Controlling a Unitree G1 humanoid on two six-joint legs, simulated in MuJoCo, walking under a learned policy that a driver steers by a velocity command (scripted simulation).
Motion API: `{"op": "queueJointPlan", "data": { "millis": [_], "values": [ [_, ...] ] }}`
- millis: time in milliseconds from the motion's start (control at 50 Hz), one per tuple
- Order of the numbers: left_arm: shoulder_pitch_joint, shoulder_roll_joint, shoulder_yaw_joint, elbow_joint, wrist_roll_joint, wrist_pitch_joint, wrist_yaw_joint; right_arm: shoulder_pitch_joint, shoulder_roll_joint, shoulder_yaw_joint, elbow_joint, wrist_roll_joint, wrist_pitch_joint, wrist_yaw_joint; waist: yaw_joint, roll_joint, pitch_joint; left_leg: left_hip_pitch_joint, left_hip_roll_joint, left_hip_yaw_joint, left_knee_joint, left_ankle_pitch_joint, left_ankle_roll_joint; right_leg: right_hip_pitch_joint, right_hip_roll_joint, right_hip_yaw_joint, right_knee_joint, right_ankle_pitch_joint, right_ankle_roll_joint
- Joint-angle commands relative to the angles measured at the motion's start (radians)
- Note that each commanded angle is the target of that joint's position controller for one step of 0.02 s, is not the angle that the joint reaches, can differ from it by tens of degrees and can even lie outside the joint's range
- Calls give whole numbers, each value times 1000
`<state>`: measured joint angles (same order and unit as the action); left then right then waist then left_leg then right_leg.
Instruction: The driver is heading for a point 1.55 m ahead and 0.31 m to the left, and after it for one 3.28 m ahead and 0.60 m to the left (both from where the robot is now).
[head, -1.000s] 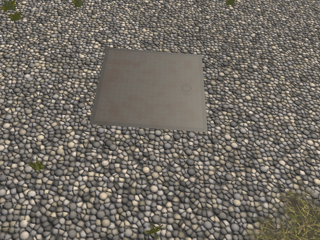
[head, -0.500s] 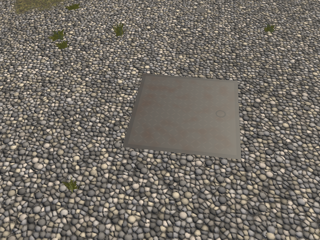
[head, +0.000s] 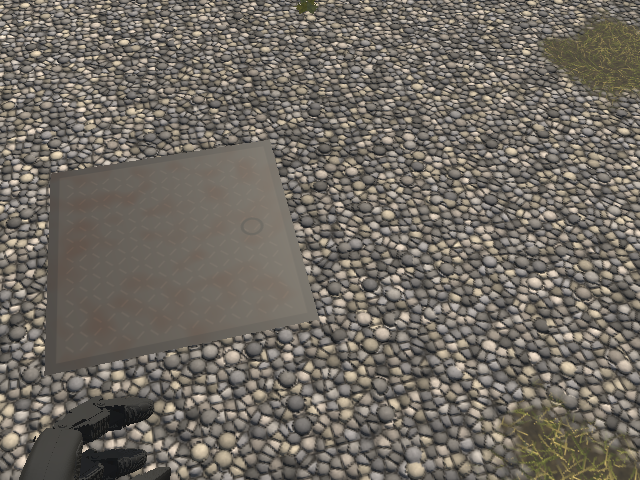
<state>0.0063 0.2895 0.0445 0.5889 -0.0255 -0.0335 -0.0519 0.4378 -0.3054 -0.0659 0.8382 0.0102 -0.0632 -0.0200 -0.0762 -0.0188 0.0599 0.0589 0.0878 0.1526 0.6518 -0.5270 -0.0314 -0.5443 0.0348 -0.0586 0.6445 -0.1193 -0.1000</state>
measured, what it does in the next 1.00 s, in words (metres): walks ahead, turning left: left foot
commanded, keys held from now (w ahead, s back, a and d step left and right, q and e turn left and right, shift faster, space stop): w+q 0.84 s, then w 0.12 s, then w+e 0.04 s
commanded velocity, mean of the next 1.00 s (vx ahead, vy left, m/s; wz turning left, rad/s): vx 0.49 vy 0.00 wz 0.34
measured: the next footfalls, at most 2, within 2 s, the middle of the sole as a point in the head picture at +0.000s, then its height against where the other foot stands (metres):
left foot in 0.56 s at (244, 470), level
right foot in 1.02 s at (296, 319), level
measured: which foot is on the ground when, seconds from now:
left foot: up 0.00-0.54, down 0.56-1.00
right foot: down 0.00-0.58, up 0.60-1.00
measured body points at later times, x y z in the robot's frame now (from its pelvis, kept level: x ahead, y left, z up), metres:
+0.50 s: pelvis +0.27 +0.00 +0.02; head +0.30 +0.01 +0.47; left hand +0.26 +0.29 -0.11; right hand +0.50 -0.20 -0.08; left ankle +0.42 +0.15 -0.68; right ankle +0.12 -0.08 -0.71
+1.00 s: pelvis +0.58 +0.05 +0.02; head +0.60 +0.07 +0.47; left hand +0.67 +0.36 -0.06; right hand +0.75 -0.19 -0.08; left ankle +0.42 +0.12 -0.71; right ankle +0.75 +0.00 -0.70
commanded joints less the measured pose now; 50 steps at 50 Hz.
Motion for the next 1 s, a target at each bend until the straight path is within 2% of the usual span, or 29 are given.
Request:
{"op": "queueJointPlan", "data": {
  "millis": [20, 40, 60, 80, 100, 120, 160, 240, 320, 420, 460, 500, 520, 540, 560, 580, 600, 620, 640, 660, 680, 700, 720, 760, 840, 880, 920, 980, 1000],
  "values": [
    [411, 227, 76, 10, 11, -2, 31, 18, -100, 8, -110, 8, -58, 22, 212, -107, -495, -744, -81, -255, 765, -67, 36, 962, -425, 914, -307, -322, -300],
    [355, 184, 62, 30, 16, -17, 23, -114, -154, -12, -152, 52, -61, 22, 216, -45, -295, -824, -42, -252, 772, 33, 44, 814, -388, 762, -364, -335, -240],
    [287, 163, 53, 39, 11, -27, 21, -152, -142, -5, -167, 52, -64, 17, 167, -15, -170, -809, 8, -237, 690, 135, 56, 636, -350, 612, -387, -275, -201],
    [227, 129, 43, 41, 20, -38, 19, -149, -133, -6, -149, 31, -58, 9, 123, 8, -117, -754, 46, -233, 634, 199, 54, 502, -310, 505, -399, -175, -172],
    [191, 97, 34, 40, 36, -48, 16, -104, -132, -11, -132, 24, -41, 9, 78, -29, -100, -682, 75, -249, 601, 250, 54, 408, -272, 417, -424, -90, -158],
    [173, 83, 33, 46, 39, -57, 15, -65, -121, -12, -113, 24, -23, 10, 52, -52, -99, -632, 86, -253, 584, 278, 48, 353, -255, 360, -460, -74, -154],
    [175, 80, 35, 76, 35, -81, 12, -46, -90, -8, -95, 21, 7, 6, 37, -41, -74, -623, 87, -253, 544, 309, 31, 295, -245, 266, -505, -12, -153],
    [224, 92, 40, 126, 41, -91, 28, -157, -71, -10, -123, 14, 8, 3, 76, -22, -4, -760, 49, -299, 370, 502, 11, 342, -213, 114, -533, 110, -103],
    [241, 111, 39, 146, 36, -87, 45, -249, -44, -2, -146, 13, -11, 27, 115, -13, 0, -743, 15, -242, 135, 695, 20, 421, -198, 8, -543, 200, -42],
    [334, 135, 46, 200, 26, -51, 58, -390, -9, 18, -224, 14, -14, 66, 175, 4, 44, -854, 0, -179, -13, 616, 51, 648, -264, -38, -483, 371, -32],
    [340, 149, 49, 204, 24, -27, 66, -421, -8, 20, -259, 13, -16, 85, 169, -1, 36, -856, -24, -128, -42, 521, 72, 713, -286, -59, -414, 527, -32],
    [325, 177, 54, 194, 24, -11, 78, -388, -32, 8, -275, 13, -10, 94, 128, -47, -26, -737, -89, -57, -41, 412, 108, 729, -288, -87, -291, 869, -21],
    [316, 193, 57, 188, 24, -4, 86, -329, -56, -5, -271, 12, -4, 93, 87, -76, -73, -646, -125, -35, -32, 361, 132, 726, -288, -98, -191, 1022, -16],
    [306, 205, 59, 183, 25, 1, 91, -220, -103, -27, -256, 14, -1, 87, 24, -84, -139, -488, -154, -40, -48, 347, 164, 680, -281, -106, -33, 1062, -8],
    [272, 203, 54, 169, 18, -3, 94, -54, -158, -57, -225, 14, 2, 71, -79, -45, -219, -213, -149, -98, -148, 431, 214, 528, -242, -125, 204, 916, 23],
    [355, 91, 18, 126, 46, -28, 82, 36, -267, -85, -208, 7, 9, 51, -42, 169, -338, 209, 107, -511, -116, 462, 357, 109, -111, -113, 581, 182, 79],
    [365, 65, -4, 105, 45, -72, 58, 28, -253, -74, -230, 6, -2, 51, -14, 208, -478, 400, 267, -998, -264, 376, 508, -156, 56, 101, 808, -469, 101],
    [245, 147, 20, 80, 3, -100, 38, 16, -180, -55, -228, -2, -4, 49, -64, 109, -393, 352, 230, -872, -313, 341, 441, -261, -18, 200, 823, -398, 81],
    [194, 144, 14, 50, -12, -113, 32, -47, -148, -45, -232, 2, -6, 47, -28, 48, -251, 195, 192, -724, -331, 380, 397, -273, -64, 184, 734, -310, 69],
    [188, 130, 13, 54, 8, -115, 37, -117, -128, -38, -243, 7, -5, 47, 25, -25, -158, 34, 144, -625, -351, 473, 364, -233, -100, 163, 629, -267, 76],
    [202, 139, 21, 59, 28, -105, 41, -167, -101, -28, -257, 3, -5, 45, 61, -15, -111, -78, 106, -556, -376, 553, 348, -172, -126, 156, 558, -232, 92],
    [221, 137, 24, 61, 35, -92, 41, -194, -97, -25, -268, -5, -4, 41, 88, 16, -93, -162, 84, -529, -404, 588, 347, -118, -134, 151, 531, -210, 111],
    [240, 126, 22, 63, 41, -81, 43, -207, -104, -28, -266, -3, -6, 37, 103, 31, -87, -214, 70, -506, -420, 631, 352, -95, -136, 136, 494, -195, 134],
    [224, 99, 12, 57, 45, -65, 50, -202, -128, -34, -252, 0, -9, 26, 106, 48, -72, -309, 40, -435, -429, 693, 344, -63, -130, 109, 381, -144, 173],
    [54, 54, -10, 19, 39, -67, 49, -150, -157, -43, -221, 11, 7, 6, 34, 96, -66, -383, -39, -360, -390, 559, 265, 46, -65, 82, 33, 141, 194],
    [16, 68, -6, 15, 24, -75, 39, -106, -158, -42, -201, 11, 11, 6, 6, 116, -84, -337, -11, -394, -374, 479, 249, 79, -47, 90, -50, 215, 187],
    [9, 95, 5, 13, 20, -84, 30, -82, -140, -36, -183, 15, 11, 6, 4, 129, -86, -261, 33, -450, -326, 422, 235, 80, -59, 120, -104, 204, 160],
    [80, 127, 26, 26, 20, -94, 26, -103, -136, -35, -174, 5, 14, 9, 57, 161, -77, -191, 76, -493, -245, 467, 204, 136, -61, 102, -144, 92, 95],
    [158, 148, 40, 48, 26, -96, 29, -104, -116, -29, -177, 0, 14, 12, 93, 155, -110, -185, 40, -464, -156, 580, 183, 236, -48, 77, -162, 69, 65]
  ]
}}
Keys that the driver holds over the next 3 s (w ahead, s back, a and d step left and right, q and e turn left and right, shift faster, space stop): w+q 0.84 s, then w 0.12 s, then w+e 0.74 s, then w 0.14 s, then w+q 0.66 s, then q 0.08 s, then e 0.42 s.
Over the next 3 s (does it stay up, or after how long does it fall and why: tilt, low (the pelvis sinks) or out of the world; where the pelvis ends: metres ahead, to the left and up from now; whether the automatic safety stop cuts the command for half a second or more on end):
stays up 1.51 0.27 0.03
